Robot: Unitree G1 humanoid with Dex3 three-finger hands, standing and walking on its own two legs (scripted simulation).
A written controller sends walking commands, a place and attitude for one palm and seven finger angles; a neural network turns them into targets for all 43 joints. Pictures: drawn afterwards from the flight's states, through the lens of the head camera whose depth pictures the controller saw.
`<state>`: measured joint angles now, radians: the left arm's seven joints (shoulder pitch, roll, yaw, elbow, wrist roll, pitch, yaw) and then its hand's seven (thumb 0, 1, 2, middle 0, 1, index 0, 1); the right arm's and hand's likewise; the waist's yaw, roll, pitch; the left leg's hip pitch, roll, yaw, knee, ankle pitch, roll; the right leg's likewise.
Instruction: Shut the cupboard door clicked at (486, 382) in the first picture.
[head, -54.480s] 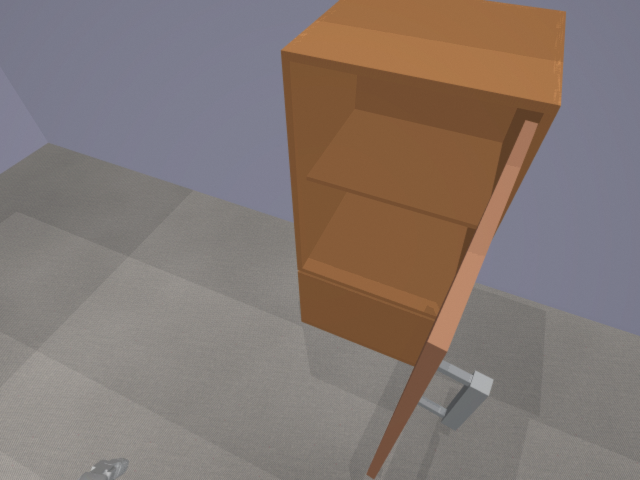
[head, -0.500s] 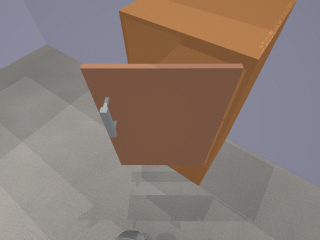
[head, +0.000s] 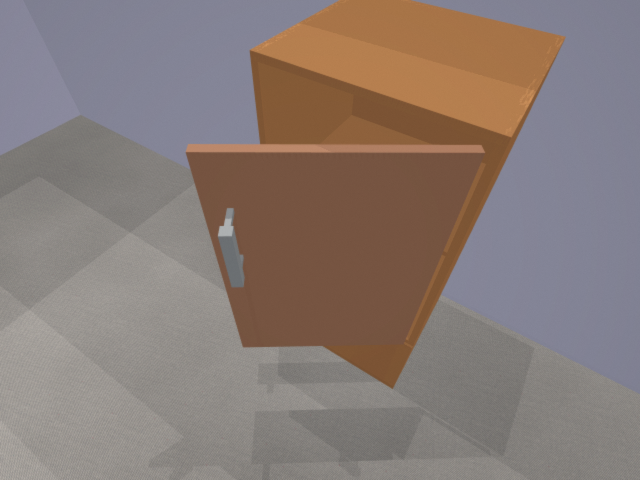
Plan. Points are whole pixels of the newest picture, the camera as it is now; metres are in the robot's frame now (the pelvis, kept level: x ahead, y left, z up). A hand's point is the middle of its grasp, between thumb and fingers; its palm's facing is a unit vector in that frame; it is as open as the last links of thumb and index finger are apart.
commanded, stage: look again from close up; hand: left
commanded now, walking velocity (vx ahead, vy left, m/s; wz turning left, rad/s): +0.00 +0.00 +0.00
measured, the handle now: (233, 249) +0.45 +0.17 -0.01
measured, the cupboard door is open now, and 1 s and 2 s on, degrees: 34 34 34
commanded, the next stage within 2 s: shuffle to correct the standing spot in 0.56 s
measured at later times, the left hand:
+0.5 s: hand out of the picture -0.07 +0.20 -0.18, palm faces +0.03 -0.98 -0.21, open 7.4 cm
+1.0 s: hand out of the picture -0.10 +0.16 -0.19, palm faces +0.06 -0.99 -0.13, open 7.4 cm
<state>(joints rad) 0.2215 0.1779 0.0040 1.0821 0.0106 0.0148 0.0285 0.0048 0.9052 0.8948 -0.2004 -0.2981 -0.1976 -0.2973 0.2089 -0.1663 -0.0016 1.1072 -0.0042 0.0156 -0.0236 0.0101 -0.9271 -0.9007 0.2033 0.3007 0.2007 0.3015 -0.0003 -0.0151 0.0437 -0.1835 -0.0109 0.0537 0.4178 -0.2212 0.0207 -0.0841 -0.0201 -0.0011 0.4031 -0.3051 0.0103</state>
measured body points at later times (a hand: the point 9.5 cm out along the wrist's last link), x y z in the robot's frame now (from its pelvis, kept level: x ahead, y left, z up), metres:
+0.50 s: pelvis -0.06 +0.01 -0.01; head -0.07 +0.02 +0.44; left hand -0.07 +0.25 -0.17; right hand -0.04 -0.22 -0.16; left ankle +0.00 +0.10 -0.74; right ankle -0.06 -0.12 -0.74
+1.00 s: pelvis -0.05 +0.00 -0.01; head -0.05 +0.02 +0.44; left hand -0.10 +0.21 -0.18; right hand -0.04 -0.22 -0.16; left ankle +0.00 +0.10 -0.74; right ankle -0.06 -0.12 -0.74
